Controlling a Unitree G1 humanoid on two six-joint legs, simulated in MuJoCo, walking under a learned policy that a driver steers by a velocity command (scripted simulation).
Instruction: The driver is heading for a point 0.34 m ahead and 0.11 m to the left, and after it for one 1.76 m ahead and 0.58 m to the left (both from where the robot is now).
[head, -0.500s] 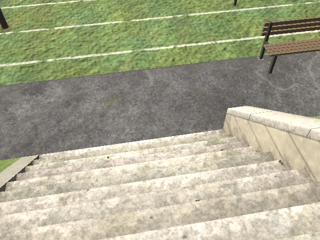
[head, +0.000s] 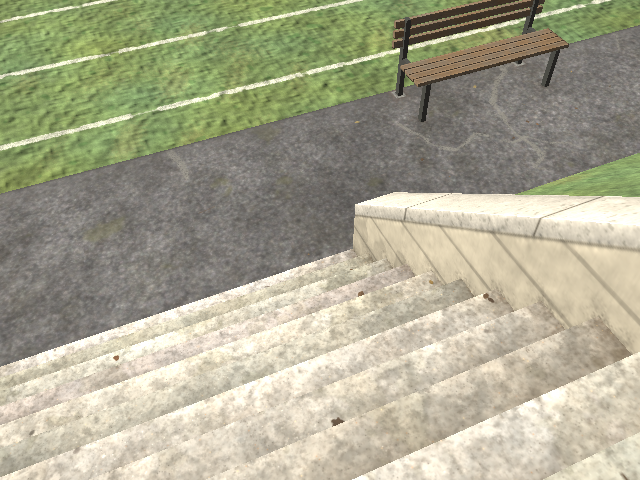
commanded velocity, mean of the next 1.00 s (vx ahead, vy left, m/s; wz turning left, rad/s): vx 0.27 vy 0.00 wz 0.43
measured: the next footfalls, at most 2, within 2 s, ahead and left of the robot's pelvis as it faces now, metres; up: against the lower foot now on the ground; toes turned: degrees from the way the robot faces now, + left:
right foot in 0.20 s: +0.25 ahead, -0.14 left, -0.20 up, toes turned -6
left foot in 0.86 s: +0.20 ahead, +0.17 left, -0.21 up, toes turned +23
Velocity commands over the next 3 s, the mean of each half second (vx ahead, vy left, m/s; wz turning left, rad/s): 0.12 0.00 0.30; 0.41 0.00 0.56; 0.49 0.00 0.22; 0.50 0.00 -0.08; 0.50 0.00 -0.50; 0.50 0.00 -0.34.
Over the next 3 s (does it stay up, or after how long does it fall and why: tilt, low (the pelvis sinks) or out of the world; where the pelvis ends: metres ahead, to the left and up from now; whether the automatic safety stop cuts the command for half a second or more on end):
stays up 1.11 0.43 -1.02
